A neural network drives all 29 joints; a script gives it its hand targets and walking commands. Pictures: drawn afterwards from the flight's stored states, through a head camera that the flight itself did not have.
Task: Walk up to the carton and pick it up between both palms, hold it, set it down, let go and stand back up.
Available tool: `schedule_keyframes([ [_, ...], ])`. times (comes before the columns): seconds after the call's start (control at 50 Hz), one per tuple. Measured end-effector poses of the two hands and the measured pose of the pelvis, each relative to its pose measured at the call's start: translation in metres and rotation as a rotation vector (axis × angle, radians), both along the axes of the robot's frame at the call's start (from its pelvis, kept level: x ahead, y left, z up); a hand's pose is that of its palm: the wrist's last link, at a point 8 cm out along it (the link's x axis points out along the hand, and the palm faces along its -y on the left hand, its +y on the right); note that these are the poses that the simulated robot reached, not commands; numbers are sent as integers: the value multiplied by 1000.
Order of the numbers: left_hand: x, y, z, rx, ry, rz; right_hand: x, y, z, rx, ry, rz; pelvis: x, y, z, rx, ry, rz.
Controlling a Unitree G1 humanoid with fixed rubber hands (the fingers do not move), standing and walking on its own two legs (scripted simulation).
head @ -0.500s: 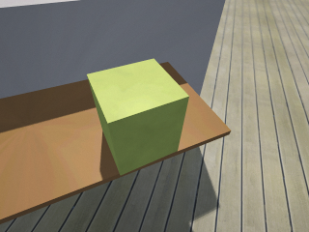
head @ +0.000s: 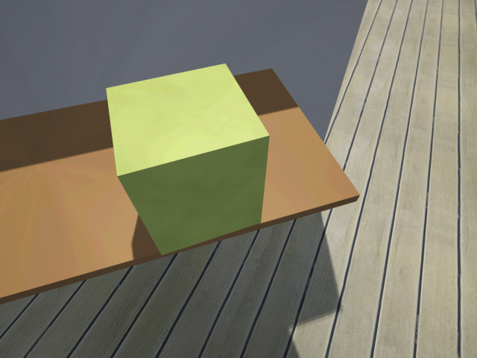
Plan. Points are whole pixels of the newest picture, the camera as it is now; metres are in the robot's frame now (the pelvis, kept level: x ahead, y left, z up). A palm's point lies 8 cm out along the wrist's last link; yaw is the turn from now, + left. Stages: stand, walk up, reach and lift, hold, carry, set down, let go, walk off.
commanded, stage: walk up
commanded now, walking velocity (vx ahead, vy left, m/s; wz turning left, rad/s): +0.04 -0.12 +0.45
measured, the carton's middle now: (192, 163) +0.46 +0.05 +0.06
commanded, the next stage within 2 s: stand in 1.62 s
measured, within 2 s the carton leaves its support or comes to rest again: neither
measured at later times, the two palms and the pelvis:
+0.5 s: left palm out of the picture -0.05 +0.21 -0.13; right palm (369, 327) +0.18 -0.24 -0.12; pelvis +0.01 -0.03 +0.01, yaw +10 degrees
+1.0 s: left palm out of the picture +0.01 +0.27 -0.13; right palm out of the picture +0.08 -0.23 -0.11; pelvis +0.00 +0.01 +0.01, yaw +11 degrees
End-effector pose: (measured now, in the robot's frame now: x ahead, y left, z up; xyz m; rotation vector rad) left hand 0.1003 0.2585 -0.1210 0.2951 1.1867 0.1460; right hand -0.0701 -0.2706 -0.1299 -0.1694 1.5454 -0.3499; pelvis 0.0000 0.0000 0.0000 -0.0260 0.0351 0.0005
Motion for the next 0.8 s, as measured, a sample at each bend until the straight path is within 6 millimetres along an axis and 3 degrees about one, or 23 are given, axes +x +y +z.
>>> schedule_keyframes([
  [0.1, -26, -36, 6, -28, 2, 80, 94, -25, 0, 20, -178, 146, 4, -19, 7, 15, -7, 62],
  [0.2, -49, -59, 0, -69, 7, 163, 183, -15, 10, 53, -339, 277, 10, -32, 9, 7, -9, 116],
  [0.26, -68, -66, -13, -103, 35, 222, 222, 0, 15, 64, -409, 339, 13, -36, 5, -7, -11, 139],
  [0.32, -89, -71, -23, -136, 68, 281, 243, 14, 19, 75, -442, 386, 15, -38, 3, 9, -19, 151],
  [0.42, -117, -69, -15, -117, 100, 347, 252, 23, 13, 107, -419, 410, 16, -36, 5, 24, -27, 161],
  [0.52, -159, -47, -3, -39, 177, 400, 247, 29, 9, 120, -372, 415, 11, -23, 8, 38, -20, 178],
  [0.58, -173, -31, -2, -32, 219, 399, 238, 39, 9, 124, -359, 404, 10, -14, 8, 38, -21, 191],
  [0.68, -166, -2, -20, -69, 193, 403, 214, 58, 4, 97, -317, 413, 5, 10, -1, 32, -30, 208],
  [0.8, -134, 12, -19, -111, 151, 374, 184, 74, 15, 87, -296, 401, 4, 22, 9, 26, -29, 214],
])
